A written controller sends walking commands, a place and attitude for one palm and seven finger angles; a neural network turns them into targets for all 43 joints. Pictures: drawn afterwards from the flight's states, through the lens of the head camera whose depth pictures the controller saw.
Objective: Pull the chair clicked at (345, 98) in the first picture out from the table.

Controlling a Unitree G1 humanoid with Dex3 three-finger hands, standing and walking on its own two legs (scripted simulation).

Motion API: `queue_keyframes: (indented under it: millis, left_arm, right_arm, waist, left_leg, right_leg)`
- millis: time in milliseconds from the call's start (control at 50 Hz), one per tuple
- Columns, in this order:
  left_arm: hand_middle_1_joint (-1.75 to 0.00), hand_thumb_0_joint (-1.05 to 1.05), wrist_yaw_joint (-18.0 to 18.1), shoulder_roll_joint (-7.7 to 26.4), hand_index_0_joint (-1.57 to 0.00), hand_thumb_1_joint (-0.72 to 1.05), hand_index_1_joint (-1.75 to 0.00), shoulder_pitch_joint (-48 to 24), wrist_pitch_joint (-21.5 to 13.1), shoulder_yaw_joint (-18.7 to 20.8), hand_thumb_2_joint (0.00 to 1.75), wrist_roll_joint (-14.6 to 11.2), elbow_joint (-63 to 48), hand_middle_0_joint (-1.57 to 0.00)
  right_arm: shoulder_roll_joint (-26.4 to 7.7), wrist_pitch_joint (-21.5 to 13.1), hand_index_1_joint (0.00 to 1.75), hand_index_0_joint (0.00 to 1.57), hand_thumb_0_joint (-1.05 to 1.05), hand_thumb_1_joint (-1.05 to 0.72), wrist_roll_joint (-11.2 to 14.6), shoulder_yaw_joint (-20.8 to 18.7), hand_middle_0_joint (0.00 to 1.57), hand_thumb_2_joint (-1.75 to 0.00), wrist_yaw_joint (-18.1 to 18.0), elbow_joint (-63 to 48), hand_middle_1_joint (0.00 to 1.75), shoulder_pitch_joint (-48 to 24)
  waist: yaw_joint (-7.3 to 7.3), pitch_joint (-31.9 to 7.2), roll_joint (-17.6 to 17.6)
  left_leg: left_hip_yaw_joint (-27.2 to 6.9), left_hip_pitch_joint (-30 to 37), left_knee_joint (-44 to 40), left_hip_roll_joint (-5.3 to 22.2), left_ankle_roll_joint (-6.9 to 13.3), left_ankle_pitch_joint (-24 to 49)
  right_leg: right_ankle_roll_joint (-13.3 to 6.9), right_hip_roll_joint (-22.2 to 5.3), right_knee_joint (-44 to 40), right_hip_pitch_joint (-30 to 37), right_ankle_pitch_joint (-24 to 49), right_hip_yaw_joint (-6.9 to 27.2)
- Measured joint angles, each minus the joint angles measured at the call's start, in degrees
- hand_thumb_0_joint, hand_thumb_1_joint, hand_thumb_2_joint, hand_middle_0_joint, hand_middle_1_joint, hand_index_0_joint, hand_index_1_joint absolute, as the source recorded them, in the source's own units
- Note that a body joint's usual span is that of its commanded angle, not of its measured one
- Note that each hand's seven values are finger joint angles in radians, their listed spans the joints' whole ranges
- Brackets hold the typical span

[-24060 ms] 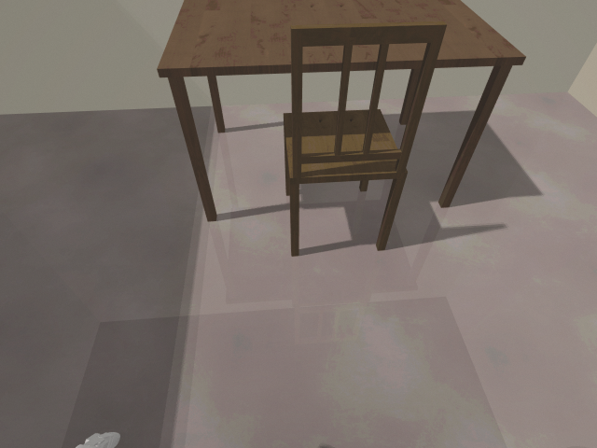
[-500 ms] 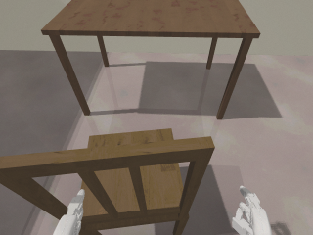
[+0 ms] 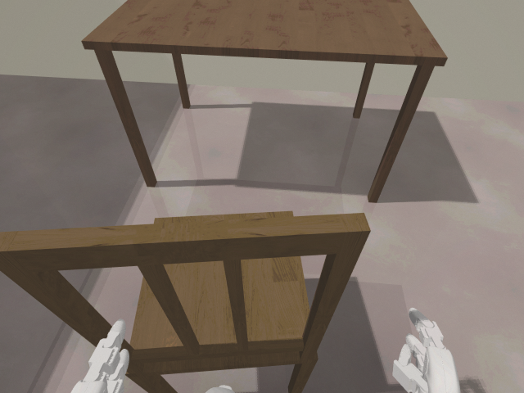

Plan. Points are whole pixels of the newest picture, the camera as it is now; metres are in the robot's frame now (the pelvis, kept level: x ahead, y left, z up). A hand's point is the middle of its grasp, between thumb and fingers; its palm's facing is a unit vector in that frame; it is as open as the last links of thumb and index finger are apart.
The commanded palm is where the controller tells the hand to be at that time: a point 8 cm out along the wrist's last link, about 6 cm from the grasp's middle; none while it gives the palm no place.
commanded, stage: draw the hand back to the body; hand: left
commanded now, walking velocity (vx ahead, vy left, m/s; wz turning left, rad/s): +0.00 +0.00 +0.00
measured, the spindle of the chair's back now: (176, 315) +0.23 +0.16 +0.00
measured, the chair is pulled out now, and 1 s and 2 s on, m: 0.66 0.65 0.65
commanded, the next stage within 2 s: step back with the hand held close in 1.44 s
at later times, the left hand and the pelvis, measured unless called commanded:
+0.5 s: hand (98, 360) +0.14 +0.19 +0.11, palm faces +0.11 -0.94 -0.31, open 16.7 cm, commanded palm +0.10 +0.26 +0.15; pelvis -0.01 +0.00 +0.03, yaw -1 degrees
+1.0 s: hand (65, 320) +0.17 +0.24 +0.13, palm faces +0.25 -0.85 -0.46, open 9.8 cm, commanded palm +0.16 +0.29 +0.24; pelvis +0.03 +0.00 +0.06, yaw +0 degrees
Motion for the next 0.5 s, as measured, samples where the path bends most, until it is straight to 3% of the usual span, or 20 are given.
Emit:
queue_keyframes:
  millis: [140,200,260,380,440,500]
  left_arm:
    - [0.0,-0.01,-5.4,1.3,0.0,-0.54,0.0,-6.4,-12.2,4.9,0.2,-4.4,0.7,0.0]
    - [0.0,-0.01,-8.8,2.4,0.0,-0.54,0.0,-8.6,-14.5,6.7,0.2,-6.4,1.5,0.0]
    - [0.0,-0.01,-9.9,3.3,0.0,-0.54,0.0,-9.7,-12.5,8.0,0.2,-7.6,1.2,-0.01]
    - [-0.01,-0.02,-8.5,4.1,-0.01,-0.51,-0.01,-10.3,-7.8,10.2,0.22,-8.8,-0.8,-0.01]
    - [-0.03,-0.01,-1.4,6.5,-0.02,-0.46,-0.02,-10.6,-3.2,9.3,0.24,-1.7,-2.9,-0.03]
    - [-0.06,-0.01,4.1,7.6,-0.03,-0.38,-0.03,-10.1,0.5,6.5,0.28,2.5,-3.8,-0.09]
  right_arm:
    - [0.3,-1.2,0.3,0.2,0.02,-0.9,0.6,0.3,0.2,-0.9,1.6,2.6,0.3,-1.5]
    - [0.3,-1.1,0.3,0.2,0.02,-0.9,1.1,0.6,0.2,-0.9,2.2,2.8,0.3,-2.0]
    - [0.3,-0.9,0.3,0.2,0.02,-0.9,1.6,0.9,0.2,-0.9,2.1,2.6,0.3,-2.0]
    - [-0.3,-2.2,0.3,0.2,0.02,-0.9,2.0,1.7,0.2,-0.9,1.1,2.8,0.3,-1.1]
    - [-0.4,-0.8,0.3,0.2,0.02,-0.9,0.5,2.0,0.2,-0.9,0.2,3.5,0.3,-1.0]
    - [-0.4,1.1,0.3,0.2,0.02,-0.9,-0.4,2.8,0.2,-0.9,-0.5,4.1,0.3,-1.4]
  waist:
    - [0.09,1.3,0.3]
    - [-0.1,1.9,0.5]
    - [-0.29,2.5,0.8]
    - [-0.15,3.0,1.2]
    - [0.64,3.9,1.2]
    - [0.25,5.0,1.4]
  left_leg:
    - [-0.2,-1.2,1.8,0.3,-0.3,0.0]
    - [0.1,-1.0,2.0,0.4,-0.3,0.0]
    - [0.4,0.6,1.3,0.5,-0.2,0.3]
    - [0.6,5.2,-2.0,0.6,0.0,1.4]
    - [0.9,9.5,-5.1,0.9,-0.2,2.3]
    - [1.1,13.9,-9.0,1.1,0.1,3.6]
  right_leg:
    - [-0.2,0.3,1.6,-1.2,0.2,0.0]
    - [-0.2,0.5,1.9,-1.2,0.3,0.3]
    - [-0.1,0.6,1.2,0.3,0.7,0.6]
    - [0.0,0.7,-2.4,5.1,1.9,0.6]
    - [0.1,0.9,-5.7,9.3,3.0,0.7]
    - [0.0,1.2,-9.9,13.8,4.5,0.7]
